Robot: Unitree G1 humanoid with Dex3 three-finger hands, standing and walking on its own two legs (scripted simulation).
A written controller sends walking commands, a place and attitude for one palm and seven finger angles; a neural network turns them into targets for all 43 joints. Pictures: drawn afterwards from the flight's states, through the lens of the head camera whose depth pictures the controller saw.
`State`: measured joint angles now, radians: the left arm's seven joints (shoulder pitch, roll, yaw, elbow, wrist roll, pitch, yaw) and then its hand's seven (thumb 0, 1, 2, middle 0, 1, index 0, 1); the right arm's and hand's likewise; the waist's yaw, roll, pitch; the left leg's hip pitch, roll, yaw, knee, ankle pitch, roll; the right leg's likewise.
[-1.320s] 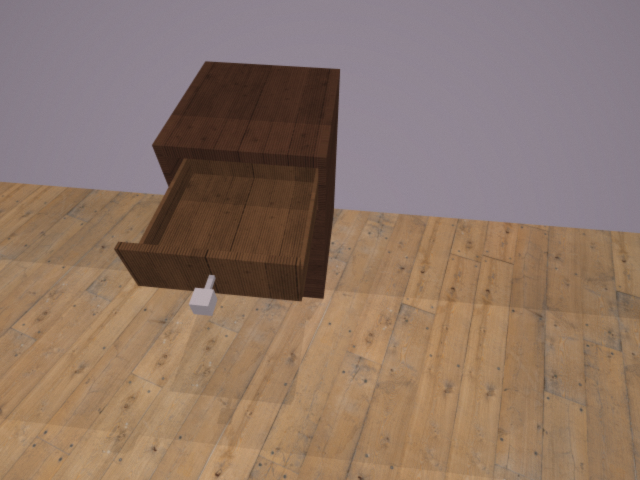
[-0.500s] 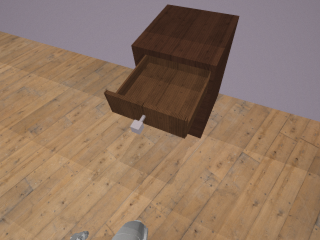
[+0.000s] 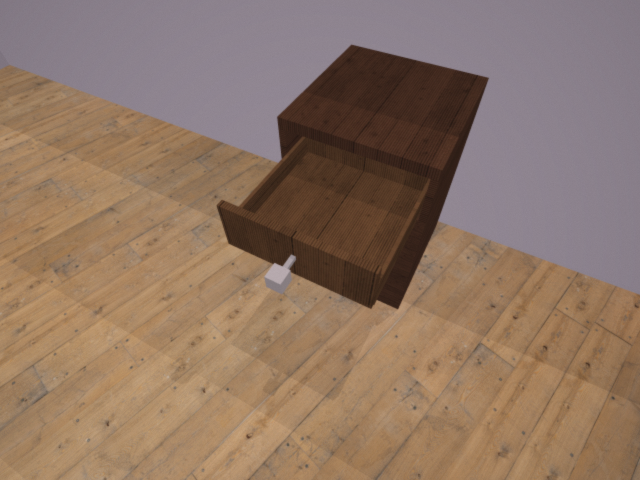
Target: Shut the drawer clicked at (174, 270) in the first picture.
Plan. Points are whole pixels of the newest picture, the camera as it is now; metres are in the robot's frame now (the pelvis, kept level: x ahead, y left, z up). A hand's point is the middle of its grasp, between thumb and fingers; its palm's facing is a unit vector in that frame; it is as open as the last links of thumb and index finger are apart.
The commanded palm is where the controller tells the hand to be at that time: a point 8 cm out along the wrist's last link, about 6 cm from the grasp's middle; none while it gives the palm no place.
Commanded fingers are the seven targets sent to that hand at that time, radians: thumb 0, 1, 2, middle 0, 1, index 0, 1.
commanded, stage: stand and wait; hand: left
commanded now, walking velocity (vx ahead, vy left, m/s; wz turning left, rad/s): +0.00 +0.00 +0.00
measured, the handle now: (283, 271) +0.54 +0.12 -0.23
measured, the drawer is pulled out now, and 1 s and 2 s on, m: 0.30 0.30 0.30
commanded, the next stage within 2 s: look at it before walking up in 0.12 s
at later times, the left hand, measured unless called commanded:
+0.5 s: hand out of the picture +0.02 +0.18 -0.18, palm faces +0.06 -0.98 -0.21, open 7.3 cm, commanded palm none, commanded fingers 0.00 0.90 0.90 -0.20 -0.30 -0.20 -0.30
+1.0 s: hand out of the picture -0.02 +0.17 -0.18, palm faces +0.05 -0.99 -0.16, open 7.3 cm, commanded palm none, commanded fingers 0.00 0.90 0.90 -0.20 -0.30 -0.20 -0.30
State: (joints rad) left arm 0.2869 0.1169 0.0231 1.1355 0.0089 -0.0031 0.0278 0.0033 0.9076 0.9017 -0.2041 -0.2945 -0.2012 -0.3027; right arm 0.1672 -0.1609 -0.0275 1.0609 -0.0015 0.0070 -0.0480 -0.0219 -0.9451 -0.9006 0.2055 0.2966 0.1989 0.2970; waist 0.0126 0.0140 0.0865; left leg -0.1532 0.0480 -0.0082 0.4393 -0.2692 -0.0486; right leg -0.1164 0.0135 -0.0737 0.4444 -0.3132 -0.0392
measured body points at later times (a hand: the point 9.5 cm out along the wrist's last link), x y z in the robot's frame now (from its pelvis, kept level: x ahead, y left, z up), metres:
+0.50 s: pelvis +0.01 +0.01 +0.00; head +0.03 +0.00 +0.45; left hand +0.02 +0.23 -0.16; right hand -0.05 -0.19 -0.16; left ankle -0.02 +0.15 -0.74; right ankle -0.05 -0.09 -0.74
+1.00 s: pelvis +0.00 +0.01 +0.00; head +0.04 +0.02 +0.45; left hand -0.03 +0.22 -0.17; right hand -0.01 -0.20 -0.16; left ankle -0.02 +0.15 -0.74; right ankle -0.04 -0.09 -0.74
